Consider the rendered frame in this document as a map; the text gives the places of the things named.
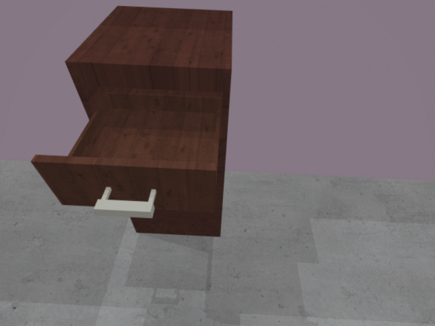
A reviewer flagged drawer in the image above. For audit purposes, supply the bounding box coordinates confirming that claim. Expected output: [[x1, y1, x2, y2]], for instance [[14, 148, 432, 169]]
[[31, 92, 222, 213]]

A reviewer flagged cabinet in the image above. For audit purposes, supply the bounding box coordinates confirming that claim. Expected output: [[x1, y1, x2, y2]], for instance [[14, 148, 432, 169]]
[[65, 6, 232, 237]]

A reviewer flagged handle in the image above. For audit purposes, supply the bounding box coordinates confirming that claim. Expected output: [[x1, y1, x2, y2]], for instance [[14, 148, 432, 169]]
[[94, 187, 156, 218]]

